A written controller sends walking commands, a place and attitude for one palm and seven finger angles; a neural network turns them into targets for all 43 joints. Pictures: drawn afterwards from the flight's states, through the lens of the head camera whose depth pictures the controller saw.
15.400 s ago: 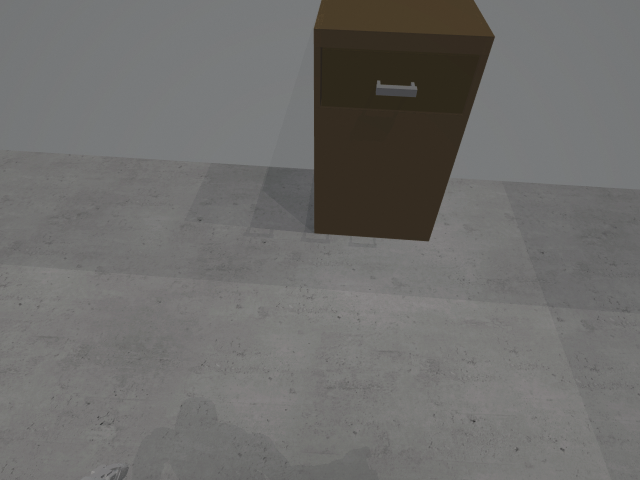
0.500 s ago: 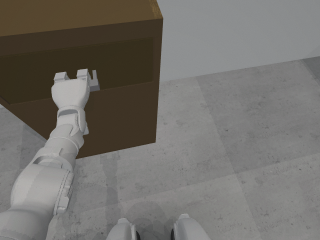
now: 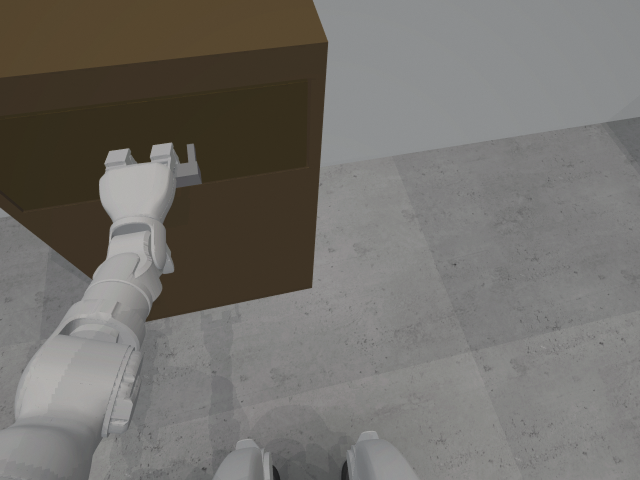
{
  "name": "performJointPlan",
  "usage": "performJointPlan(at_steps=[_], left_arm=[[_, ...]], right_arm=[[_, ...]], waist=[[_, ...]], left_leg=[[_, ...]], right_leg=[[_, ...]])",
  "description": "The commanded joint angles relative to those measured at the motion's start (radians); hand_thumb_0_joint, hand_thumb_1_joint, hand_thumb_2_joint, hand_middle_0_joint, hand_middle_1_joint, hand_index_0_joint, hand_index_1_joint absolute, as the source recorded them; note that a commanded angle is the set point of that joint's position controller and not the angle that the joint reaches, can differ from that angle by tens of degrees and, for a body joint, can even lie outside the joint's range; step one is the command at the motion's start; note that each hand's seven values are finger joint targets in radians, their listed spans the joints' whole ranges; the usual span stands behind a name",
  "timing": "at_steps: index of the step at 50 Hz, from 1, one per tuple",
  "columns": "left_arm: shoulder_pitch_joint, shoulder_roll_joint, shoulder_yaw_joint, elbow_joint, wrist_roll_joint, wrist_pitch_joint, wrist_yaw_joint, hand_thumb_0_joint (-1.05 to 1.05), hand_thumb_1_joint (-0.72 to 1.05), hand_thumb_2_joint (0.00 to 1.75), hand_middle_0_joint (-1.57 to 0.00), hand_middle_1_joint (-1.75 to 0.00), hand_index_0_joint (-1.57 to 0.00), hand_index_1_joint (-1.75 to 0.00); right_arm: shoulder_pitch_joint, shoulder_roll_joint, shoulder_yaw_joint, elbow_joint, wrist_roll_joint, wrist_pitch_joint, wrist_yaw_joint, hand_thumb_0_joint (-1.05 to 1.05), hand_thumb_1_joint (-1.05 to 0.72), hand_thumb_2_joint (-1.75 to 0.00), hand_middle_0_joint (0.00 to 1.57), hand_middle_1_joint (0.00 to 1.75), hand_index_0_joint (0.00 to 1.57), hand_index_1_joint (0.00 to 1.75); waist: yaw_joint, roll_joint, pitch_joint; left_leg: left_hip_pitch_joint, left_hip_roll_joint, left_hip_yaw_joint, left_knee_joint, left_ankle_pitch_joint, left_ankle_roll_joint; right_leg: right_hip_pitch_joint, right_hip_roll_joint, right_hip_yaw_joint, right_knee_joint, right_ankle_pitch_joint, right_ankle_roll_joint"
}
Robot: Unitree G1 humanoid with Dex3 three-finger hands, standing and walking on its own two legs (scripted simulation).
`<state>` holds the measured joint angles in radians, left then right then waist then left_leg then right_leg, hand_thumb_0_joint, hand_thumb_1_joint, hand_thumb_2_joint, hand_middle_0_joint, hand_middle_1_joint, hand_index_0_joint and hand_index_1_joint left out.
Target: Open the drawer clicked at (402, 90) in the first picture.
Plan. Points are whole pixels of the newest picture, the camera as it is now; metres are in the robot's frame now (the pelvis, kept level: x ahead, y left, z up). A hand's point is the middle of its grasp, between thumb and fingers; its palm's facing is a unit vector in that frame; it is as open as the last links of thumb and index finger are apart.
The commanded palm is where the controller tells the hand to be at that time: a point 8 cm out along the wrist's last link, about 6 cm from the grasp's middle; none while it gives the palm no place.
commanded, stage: close the thumb around the handle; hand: left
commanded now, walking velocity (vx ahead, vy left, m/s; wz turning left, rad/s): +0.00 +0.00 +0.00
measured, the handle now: (155, 167) +0.54 +0.20 +0.00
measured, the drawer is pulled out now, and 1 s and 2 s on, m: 0.00 0.01 0.14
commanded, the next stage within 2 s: pull the drawer open in 0.64 s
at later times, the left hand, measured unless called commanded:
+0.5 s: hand (155, 209) +0.49 +0.20 -0.02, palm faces -0.03 -0.03 -1.00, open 6.6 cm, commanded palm +0.46 +0.20 +0.03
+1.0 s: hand (155, 216) +0.47 +0.19 -0.02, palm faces -0.04 -0.04 -1.00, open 6.1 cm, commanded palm +0.43 +0.19 +0.03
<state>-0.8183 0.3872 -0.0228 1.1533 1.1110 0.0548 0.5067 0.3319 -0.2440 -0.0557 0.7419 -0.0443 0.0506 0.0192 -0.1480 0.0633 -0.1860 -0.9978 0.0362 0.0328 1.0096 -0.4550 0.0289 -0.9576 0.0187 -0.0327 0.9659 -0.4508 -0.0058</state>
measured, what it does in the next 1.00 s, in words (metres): stands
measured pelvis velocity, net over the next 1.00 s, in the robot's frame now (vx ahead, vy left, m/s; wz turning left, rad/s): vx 0.01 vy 0.01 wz -0.02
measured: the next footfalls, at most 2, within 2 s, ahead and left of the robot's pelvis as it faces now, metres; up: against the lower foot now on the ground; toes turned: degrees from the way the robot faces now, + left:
none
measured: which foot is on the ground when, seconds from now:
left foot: down 0.00-1.00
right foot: down 0.00-1.00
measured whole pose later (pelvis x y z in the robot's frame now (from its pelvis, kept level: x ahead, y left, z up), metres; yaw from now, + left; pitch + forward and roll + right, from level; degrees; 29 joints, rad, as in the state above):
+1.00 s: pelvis +0.01 +0.01 +0.01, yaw -1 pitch +24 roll -2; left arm -0.71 0.36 -0.04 1.05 1.09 0.07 0.50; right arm 0.35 -0.23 -0.07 0.74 -0.04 0.07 0.03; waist -0.13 0.07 -0.19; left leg -0.93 0.04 0.05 0.97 -0.46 0.03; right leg -0.90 0.02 -0.01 0.92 -0.45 0.00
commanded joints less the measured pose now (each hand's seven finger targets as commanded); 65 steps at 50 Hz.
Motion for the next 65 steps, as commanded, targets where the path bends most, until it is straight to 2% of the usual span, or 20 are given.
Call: performJointPlan(at_steps=[1, 6, 8, 11, 18, 21, 22, 25, 32, 36, 37, 44, 45, 46, 51, 54, 58, 60, 61, 65], left_arm=[[-0.383, 0.209, 0.031, -0.166, -0.008, 0.02, 0.035, 0.0, -0.28, 0.4, -0.32, -1.22, -0.32, -1.22], [-0.379, 0.236, 0.044, -0.141, -0.011, 0.019, 0.029, 0.0, 0.0, 0.52, -0.34, -1.25, -0.34, -1.25], [-0.358, 0.264, 0.065, -0.143, -0.011, 0.016, 0.027, 0.0, 0.12, 0.56, -0.34, -1.27, -0.34, -1.27], [-0.344, 0.248, 0.062, -0.168, -0.009, 0.008, 0.029, 0.0, 0.28, 0.64, -0.36, -1.28, -0.36, -1.28], [-0.374, 0.22, 0.035, -0.145, -0.004, 0.018, 0.037, 0.0, 0.68, 0.8, -0.38, -1.33, -0.38, -1.33], [-0.389, 0.243, 0.052, -0.147, -0.004, 0.023, 0.039, 0.0, 0.84, 0.88, -0.4, -1.34, -0.4, -1.34], [-0.373, 0.219, 0.036, -0.125, -0.004, 0.031, 0.037, 0.0, 0.9, 0.9, -0.4, -1.35, -0.4, -1.35], [-0.401, 0.201, 0.026, -0.155, -0.011, 0.03, 0.034, 0.0, 0.9, 0.9, -0.4, -1.35, -0.4, -1.35], [-0.374, 0.202, 0.027, -0.161, -0.019, 0.018, 0.025, 0.0, 0.9, 0.9, -0.4, -1.35, -0.4, -1.35], [-0.348, 0.226, 0.049, -0.163, -0.016, 0.013, 0.024, 0.0, 0.9, 0.9, -0.4, -1.35, -0.4, -1.35], [-0.357, 0.207, 0.033, -0.168, -0.013, 0.012, 0.025, 0.0, 0.9, 0.9, -0.4, -1.35, -0.4, -1.35], [-0.198, 0.135, 0.017, -0.214, -0.029, 0.009, 0.025, 0.0, 0.9, 0.9, -0.4, -1.35, -0.4, -1.35], [-0.18, 0.15, 0.035, -0.213, -0.034, 0.011, 0.024, 0.0, 0.9, 0.9, -0.4, -1.35, -0.4, -1.35], [-0.175, 0.126, 0.012, -0.229, -0.029, 0.01, 0.024, 0.0, 0.9, 0.9, -0.4, -1.35, -0.4, -1.35], [-0.099, 0.065, -0.015, -0.296, -0.026, 0.017, 0.036, 0.0, 0.9, 0.9, -0.4, -1.35, -0.4, -1.35], [-0.039, 0.055, -0.014, -0.304, -0.028, 0.03, 0.043, 0.0, 0.9, 0.9, -0.4, -1.35, -0.4, -1.35], [-0.006, 0.009, -0.046, -0.358, -0.026, 0.036, 0.049, 0.0, 0.9, 0.9, -0.4, -1.35, -0.4, -1.35], [0.047, 0.035, -0.017, -0.383, -0.027, 0.044, 0.052, 0.0, 0.9, 0.9, -0.4, -1.35, -0.4, -1.35], [0.055, 0.002, -0.046, -0.388, -0.026, 0.048, 0.051, 0.0, 0.9, 0.9, -0.4, -1.35, -0.4, -1.35], [0.082, 0.039, -0.015, -0.396, -0.022, 0.052, 0.056, 0.0, 0.9, 0.9, -0.4, -1.35, -0.4, -1.35]], right_arm=[[0.168, -0.159, -0.059, -0.034, 0.0, -0.006, -0.014, 0.0, -0.9, -0.9, 0.2, 0.3, 0.2, 0.3], [0.162, -0.165, -0.053, -0.031, 0.001, -0.005, -0.018, 0.0, -0.9, -0.9, 0.2, 0.3, 0.2, 0.3], [0.159, -0.165, -0.05, -0.036, 0.001, -0.003, -0.018, 0.0, -0.9, -0.9, 0.2, 0.3, 0.2, 0.3], [0.16, -0.162, -0.053, -0.039, 0.0, -0.002, -0.014, 0.0, -0.9, -0.9, 0.2, 0.3, 0.2, 0.3], [0.16, -0.164, -0.055, -0.035, 0.003, -0.006, -0.013, 0.0, -0.9, -0.9, 0.2, 0.3, 0.2, 0.3], [0.168, -0.168, -0.056, -0.032, 0.0, -0.005, -0.013, 0.0, -0.9, -0.9, 0.2, 0.3, 0.2, 0.3], [0.165, -0.167, -0.056, -0.031, 0.001, -0.004, -0.014, 0.0, -0.9, -0.9, 0.2, 0.3, 0.2, 0.3], [0.168, -0.164, -0.056, -0.03, -0.002, -0.005, -0.011, 0.0, -0.9, -0.9, 0.2, 0.3, 0.2, 0.3], [0.168, -0.164, -0.057, -0.033, 0.001, -0.006, -0.012, 0.0, -0.9, -0.9, 0.2, 0.3, 0.2, 0.3], [0.169, -0.165, -0.056, -0.034, 0.001, -0.005, -0.012, 0.0, -0.9, -0.9, 0.2, 0.3, 0.2, 0.3], [0.166, -0.163, -0.057, -0.035, 0.002, -0.006, -0.013, 0.0, -0.9, -0.9, 0.2, 0.3, 0.2, 0.3], [0.152, -0.151, -0.066, -0.051, 0.004, -0.003, -0.003, 0.0, -0.9, -0.9, 0.2, 0.3, 0.2, 0.3], [0.148, -0.153, -0.064, -0.051, 0.003, 0.0, -0.002, 0.0, -0.9, -0.9, 0.2, 0.3, 0.2, 0.3], [0.146, -0.15, -0.066, -0.055, 0.006, 0.0, -0.004, 0.0, -0.9, -0.9, 0.2, 0.3, 0.2, 0.3], [0.129, -0.14, -0.075, -0.062, 0.007, 0.004, 0.001, 0.0, -0.9, -0.9, 0.2, 0.3, 0.2, 0.3], [0.111, -0.137, -0.074, -0.068, 0.01, 0.01, 0.003, 0.0, -0.9, -0.9, 0.2, 0.3, 0.2, 0.3], [0.089, -0.128, -0.076, -0.074, 0.008, 0.015, 0.003, 0.0, -0.9, -0.9, 0.2, 0.3, 0.2, 0.3], [0.077, -0.127, -0.073, -0.084, 0.009, 0.019, 0.003, 0.0, -0.9, -0.9, 0.2, 0.3, 0.2, 0.3], [0.066, -0.121, -0.073, -0.086, 0.011, 0.02, 0.002, 0.0, -0.9, -0.9, 0.2, 0.3, 0.2, 0.3], [0.041, -0.12, -0.066, -0.094, 0.013, 0.02, -0.007, 0.0, -0.9, -0.9, 0.2, 0.3, 0.2, 0.3]], waist=[[-0.01, 0.02, -0.47], [-0.012, 0.004, -0.429], [0.002, -0.001, -0.448], [0.013, 0.039, -0.462], [-0.008, 0.016, -0.419], [-0.008, 0.019, -0.461], [-0.01, 0.012, -0.439], [-0.007, 0.047, -0.461], [-0.008, 0.018, -0.459], [0.006, 0.028, -0.46], [0.001, 0.023, -0.448], [0.038, 0.016, -0.476], [0.048, 0.015, -0.466], [0.039, -0.005, -0.462], [0.056, 0.015, -0.467], [0.066, -0.031, -0.419], [0.068, -0.017, -0.43], [0.089, -0.024, -0.442], [0.077, -0.027, -0.421], [0.086, -0.067, -0.377]], left_leg=[[0.378, -0.036, -0.033, -0.07, 0.466, 0.012], [0.34, -0.037, -0.029, -0.076, 0.424, 0.015], [0.33, -0.041, -0.023, -0.073, 0.426, 0.016], [0.37, -0.036, -0.03, -0.076, 0.464, 0.01], [0.357, -0.031, -0.038, -0.08, 0.43, 0.009], [0.375, -0.031, -0.042, -0.074, 0.443, 0.01], [0.369, -0.031, -0.04, -0.077, 0.441, 0.008], [0.404, -0.027, -0.045, -0.078, 0.474, 0.005], [0.387, -0.028, -0.042, -0.079, 0.457, 0.009], [0.386, -0.029, -0.041, -0.082, 0.466, 0.008], [0.388, -0.027, -0.042, -0.082, 0.466, 0.007], [0.438, -0.024, -0.029, -0.093, 0.535, 0.003], [0.43, -0.025, -0.031, -0.098, 0.544, 0.001], [0.432, -0.024, -0.029, -0.099, 0.542, 0.004], [0.5, -0.015, -0.033, -0.111, 0.631, -0.001], [0.476, -0.02, -0.022, -0.126, 0.611, 0.002], [0.509, -0.022, -0.018, -0.13, 0.651, 0.002], [0.512, -0.025, -0.016, -0.134, 0.673, 0.002], [0.509, -0.028, -0.011, -0.136, 0.657, 0.003], [0.461, -0.038, -0.003, -0.15, 0.579, 0.005]], right_leg=[[0.22, 0.036, -0.004, -0.099, 0.437, -0.019], [0.217, 0.034, -0.001, -0.105, 0.414, -0.018], [0.242, 0.034, 0.005, -0.103, 0.431, -0.018], [0.224, 0.036, -0.004, -0.096, 0.43, -0.022], [0.182, 0.038, -0.009, -0.1, 0.381, -0.021], [0.189, 0.038, -0.007, -0.096, 0.388, -0.021], [0.181, 0.039, -0.01, -0.098, 0.382, -0.021], [0.176, 0.039, -0.013, -0.095, 0.391, -0.024], [0.201, 0.04, -0.008, -0.102, 0.403, -0.02], [0.208, 0.039, -0.008, -0.098, 0.408, -0.022], [0.198, 0.04, -0.01, -0.099, 0.404, -0.023], [0.25, 0.042, -0.013, -0.109, 0.464, -0.024], [0.263, 0.041, -0.014, -0.106, 0.471, -0.026], [0.265, 0.041, -0.012, -0.109, 0.48, -0.023], [0.271, 0.04, -0.017, -0.12, 0.513, -0.024], [0.308, 0.039, -0.016, -0.135, 0.527, -0.025], [0.328, 0.036, -0.014, -0.141, 0.57, -0.025], [0.364, 0.035, -0.01, -0.14, 0.6, -0.027], [0.363, 0.033, -0.008, -0.148, 0.608, -0.025], [0.397, 0.029, -0.003, -0.156, 0.602, -0.027]])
